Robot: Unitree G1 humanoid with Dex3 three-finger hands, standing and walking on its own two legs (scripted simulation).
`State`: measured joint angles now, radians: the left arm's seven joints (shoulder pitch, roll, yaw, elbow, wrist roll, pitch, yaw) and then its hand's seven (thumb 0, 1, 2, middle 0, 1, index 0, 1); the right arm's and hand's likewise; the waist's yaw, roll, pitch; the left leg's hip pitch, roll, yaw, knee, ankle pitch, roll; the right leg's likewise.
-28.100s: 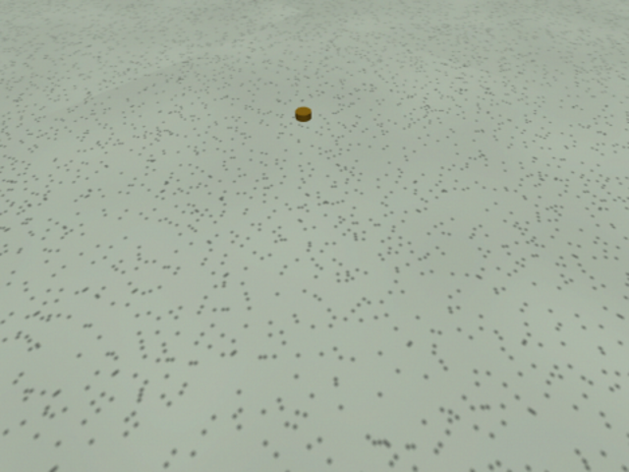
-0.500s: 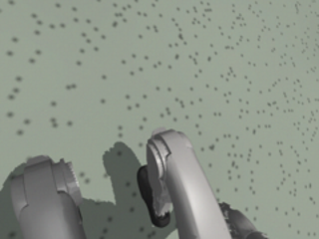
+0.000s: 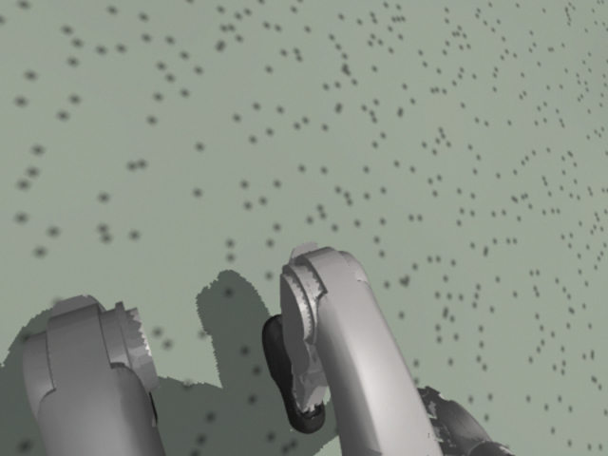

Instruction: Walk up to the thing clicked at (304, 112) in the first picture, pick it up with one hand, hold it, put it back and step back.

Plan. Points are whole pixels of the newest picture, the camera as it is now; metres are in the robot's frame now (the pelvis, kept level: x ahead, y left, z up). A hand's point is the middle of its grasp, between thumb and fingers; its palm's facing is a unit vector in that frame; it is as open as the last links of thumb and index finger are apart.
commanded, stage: rise first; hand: left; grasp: from above
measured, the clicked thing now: out of the picture +0.49 +0.35 -0.30
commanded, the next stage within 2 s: approach in 0.56 s
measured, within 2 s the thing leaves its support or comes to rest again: neither
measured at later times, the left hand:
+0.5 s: hand out of the picture +0.45 +0.39 -0.18, palm faces -0.46 -0.13 -0.88, open 14.3 cm
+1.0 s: hand out of the picture +0.49 +0.35 -0.19, palm faces -0.42 -0.12 -0.90, open 14.1 cm
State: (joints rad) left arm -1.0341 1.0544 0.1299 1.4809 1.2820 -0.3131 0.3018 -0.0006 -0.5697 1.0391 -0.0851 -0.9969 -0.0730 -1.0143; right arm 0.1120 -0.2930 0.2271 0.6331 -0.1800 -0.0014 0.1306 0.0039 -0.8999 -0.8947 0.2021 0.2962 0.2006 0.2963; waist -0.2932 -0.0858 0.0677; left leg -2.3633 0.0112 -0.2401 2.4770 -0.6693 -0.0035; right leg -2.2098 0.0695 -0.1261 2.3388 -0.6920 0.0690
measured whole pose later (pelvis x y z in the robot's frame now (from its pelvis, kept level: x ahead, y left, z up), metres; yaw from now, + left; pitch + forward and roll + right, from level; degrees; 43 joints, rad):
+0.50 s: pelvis +0.00 +0.00 +0.00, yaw +0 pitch +31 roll -14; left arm -1.04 1.05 0.12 1.49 1.28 -0.29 0.30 0.00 -0.57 1.03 -0.08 -1.00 -0.07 -1.02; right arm 0.12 -0.29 0.23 0.63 -0.18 -0.01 0.13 0.00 -0.90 -0.89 0.20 0.30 0.20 0.30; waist -0.30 -0.08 0.06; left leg -2.37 0.01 -0.23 2.47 -0.66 0.00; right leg -2.22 0.07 -0.12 2.34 -0.69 0.07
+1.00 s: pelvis +0.00 +0.00 +0.00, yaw +0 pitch +32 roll -13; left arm -1.14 1.00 0.03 1.53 1.29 -0.27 0.35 0.00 -0.53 0.99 -0.08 -1.07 -0.09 -1.06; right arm 0.13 -0.28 0.23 0.63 -0.18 -0.03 0.13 0.00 -0.90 -0.89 0.20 0.30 0.20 0.30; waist -0.34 -0.09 0.05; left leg -2.38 0.01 -0.23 2.47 -0.67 -0.01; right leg -2.23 0.07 -0.12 2.34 -0.69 0.06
